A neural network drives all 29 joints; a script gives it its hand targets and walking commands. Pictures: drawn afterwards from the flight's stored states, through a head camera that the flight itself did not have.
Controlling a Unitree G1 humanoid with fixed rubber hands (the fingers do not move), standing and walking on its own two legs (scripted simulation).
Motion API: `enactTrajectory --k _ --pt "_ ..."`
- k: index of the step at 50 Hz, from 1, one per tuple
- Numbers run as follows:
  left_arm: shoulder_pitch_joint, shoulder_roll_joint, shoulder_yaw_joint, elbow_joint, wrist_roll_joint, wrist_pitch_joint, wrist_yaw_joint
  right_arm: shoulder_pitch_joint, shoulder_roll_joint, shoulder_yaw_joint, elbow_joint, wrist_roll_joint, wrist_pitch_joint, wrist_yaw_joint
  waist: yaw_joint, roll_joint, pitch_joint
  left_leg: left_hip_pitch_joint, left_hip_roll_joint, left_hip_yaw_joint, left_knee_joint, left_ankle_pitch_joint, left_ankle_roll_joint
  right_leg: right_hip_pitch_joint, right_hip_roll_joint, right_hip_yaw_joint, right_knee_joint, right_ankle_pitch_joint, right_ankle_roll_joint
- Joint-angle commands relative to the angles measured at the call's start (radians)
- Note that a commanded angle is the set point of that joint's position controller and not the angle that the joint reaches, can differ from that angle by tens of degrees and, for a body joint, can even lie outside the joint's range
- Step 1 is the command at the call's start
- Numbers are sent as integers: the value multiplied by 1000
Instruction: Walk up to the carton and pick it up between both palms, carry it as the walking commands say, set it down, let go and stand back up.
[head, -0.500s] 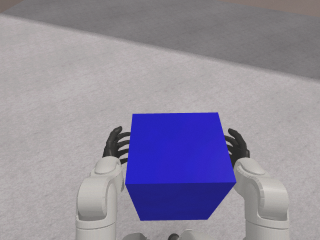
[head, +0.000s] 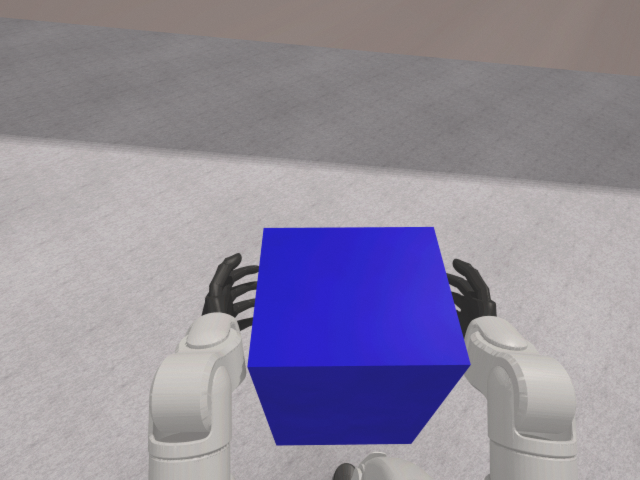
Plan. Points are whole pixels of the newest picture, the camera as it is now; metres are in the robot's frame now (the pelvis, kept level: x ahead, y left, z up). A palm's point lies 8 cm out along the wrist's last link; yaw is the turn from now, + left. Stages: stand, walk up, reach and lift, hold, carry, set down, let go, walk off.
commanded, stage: carry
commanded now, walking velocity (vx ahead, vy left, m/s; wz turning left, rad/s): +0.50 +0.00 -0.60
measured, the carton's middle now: (346, 348) +0.27 +0.00 +0.02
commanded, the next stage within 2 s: none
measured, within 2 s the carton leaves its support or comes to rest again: neither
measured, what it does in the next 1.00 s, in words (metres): walks ahead, turning right: left foot, then right foot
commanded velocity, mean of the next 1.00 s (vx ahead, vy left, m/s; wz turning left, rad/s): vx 0.50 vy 0.00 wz -0.60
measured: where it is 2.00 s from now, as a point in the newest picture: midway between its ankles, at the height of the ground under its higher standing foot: (498, 298)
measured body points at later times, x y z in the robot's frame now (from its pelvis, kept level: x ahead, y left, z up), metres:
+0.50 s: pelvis +0.21 -0.06 +0.03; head +0.24 -0.04 +0.48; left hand +0.52 +0.00 +0.11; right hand +0.43 -0.28 +0.11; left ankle +0.09 +0.07 -0.70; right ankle +0.24 -0.26 -0.64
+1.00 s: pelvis +0.45 -0.25 +0.01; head +0.48 -0.24 +0.46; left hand +0.76 -0.27 +0.10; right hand +0.60 -0.51 +0.09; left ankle +0.34 -0.10 -0.70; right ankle +0.40 -0.39 -0.64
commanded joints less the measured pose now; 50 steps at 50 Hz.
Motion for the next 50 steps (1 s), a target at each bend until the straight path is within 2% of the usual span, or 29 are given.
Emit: enactTrajectory --k 1,2,4,5,8,11,12,13,14,16,17,20,21,25,29,30,31,32,33,36,37,39,40,41,42,43,45,49,50 --pt "-407 -847 -518 -173 -292 -24 -126 -425 848 601 -149 249 5 121 -21 -73 -318 -620 -301 -124 848 21 16 651 -286 631 -190 480 -254" --pt "-438 -850 -555 -219 -301 -32 -132 -384 869 606 -122 253 3 124 -13 -198 -436 -720 -351 -314 951 -88 28 712 -407 929 -269 529 -384" --pt "-332 -858 -500 -141 -272 -30 -153 -410 889 638 -116 248 -4 117 -26 -95 -443 -694 -197 -428 674 50 34 567 -357 795 -348 50 -239" --pt "-293 -904 -502 -99 -267 -38 -160 -413 909 647 -129 253 -15 121 -25 -22 -409 -667 -164 -424 495 68 33 526 -311 688 -343 130 -178" --pt "-316 -940 -538 -169 -273 -88 -165 -367 946 650 -154 267 -59 143 -15 -120 -417 -444 -199 -350 65 74 23 325 -282 589 -377 143 -158" --pt "-396 -938 -564 -228 -281 -98 -162 -388 966 674 -190 294 -84 141 -64 -4 -427 8 -185 -339 -346 201 70 -43 -223 462 -266 -66 -83" --pt "-357 -922 -549 -221 -278 -97 -161 -362 923 665 -233 281 -92 132 -93 116 -471 263 -41 -448 -520 223 108 -212 -141 329 -77 -117 -19" --pt "-375 -924 -549 -231 -270 -99 -158 -377 934 681 -181 276 -92 134 -97 414 -442 473 260 -649 -515 407 187 -493 -20 127 189 -205 66" --pt "-406 -878 -541 -283 -291 -99 -160 -332 923 658 -171 256 -89 125 -76 332 -381 424 339 -633 -454 652 251 -520 -116 117 399 -254 81" --pt "-449 -883 -563 -318 -324 -110 -166 -388 931 661 -235 266 -102 125 -64 107 -330 362 278 -472 -425 830 205 -515 -165 102 486 -159 79" --pt "-414 -877 -545 -303 -313 -107 -165 -438 923 681 -281 286 -103 123 -66 85 -313 351 242 -422 -432 841 169 -487 -156 85 468 -134 75" --pt "-380 -839 -517 -285 -306 -89 -159 -403 870 662 -248 274 -72 109 -66 90 -205 236 201 -291 -474 906 132 -433 -130 -34 432 -104 82" --pt "-386 -829 -525 -275 -299 -72 -149 -396 848 649 -237 273 -56 109 -63 180 -134 185 169 -217 -473 947 112 -455 -130 -68 367 -74 95" --pt "-368 -816 -531 -286 -313 -57 -138 -364 825 630 -240 274 -35 109 -61 243 -159 187 123 -53 -434 1186 57 -290 -92 -160 106 -73 95" --pt "-355 -852 -534 -264 -337 -46 -130 -406 838 635 -302 284 -25 96 -26 254 -360 187 53 49 43 1654 20 88 145 -285 -57 -51 51" --pt "-363 -838 -537 -277 -333 -54 -130 -371 817 630 -264 281 -21 101 3 255 -420 51 17 71 296 1637 -2 329 141 -182 -130 48 11" --pt "-299 -816 -512 -241 -307 -49 -127 -363 811 630 -213 263 -16 101 30 162 -439 -329 -49 -17 521 1004 -5 626 -17 102 -119 273 -83" --pt "-385 -803 -534 -292 -324 -62 -133 -337 861 652 -186 261 -21 107 -13 -68 -416 -735 -241 -91 778 105 -4 824 -292 561 -83 902 -199" --pt "-344 -794 -537 -248 -311 -49 -129 -334 827 653 -189 267 -16 107 -1 -182 -535 -850 -313 -260 827 -164 2 892 -393 805 -109 944 -321" --pt "-275 -868 -510 -188 -287 -63 -157 -418 901 697 -225 297 -49 118 -12 -39 -461 -679 -130 -359 322 -20 4 568 -309 550 -185 651 -154" --pt "-250 -912 -513 -158 -279 -75 -157 -434 901 686 -261 301 -63 122 -14 -125 -435 -553 -141 -364 104 -19 1 431 -289 526 -169 638 -128" --pt "-317 -910 -549 -247 -295 -106 -154 -316 925 671 -231 295 -91 126 -48 -99 -481 -247 -166 -338 -161 67 39 221 -267 466 -74 633 -116" --pt "-386 -899 -588 -315 -318 -120 -148 -270 939 672 -221 298 -105 130 -107 7 -539 115 -126 -327 -394 324 60 -20 -182 319 88 443 -42" --pt "-336 -900 -573 -269 -316 -113 -145 -323 903 671 -240 285 -112 121 -101 213 -511 378 111 -499 -516 572 94 -278 -33 151 342 4 1" --pt "-370 -869 -567 -311 -321 -119 -153 -293 897 669 -225 269 -124 125 -76 449 -483 493 307 -592 -362 1055 184 -507 -34 74 545 -302 50" --pt "-412 -855 -573 -317 -326 -122 -147 -287 895 652 -195 272 -123 124 -74 368 -390 488 268 -482 -290 1220 176 -621 -103 48 663 -279 53" --pt "-378 -826 -544 -275 -329 -115 -154 -301 865 658 -201 266 -108 120 -81 108 -277 376 252 -387 -338 1058 155 -614 -157 43 621 -225 66" --pt "-342 -818 -503 -240 -302 -92 -144 -383 829 689 -263 284 -79 108 -69 156 -167 180 189 -205 -426 977 121 -439 -124 -74 383 -132 91" --pt "-324 -803 -517 -231 -305 -85 -138 -331 810 665 -217 271 -65 109 -71 192 -159 199 165 -139 -376 1145 97 -402 -90 -136 302 -169 92"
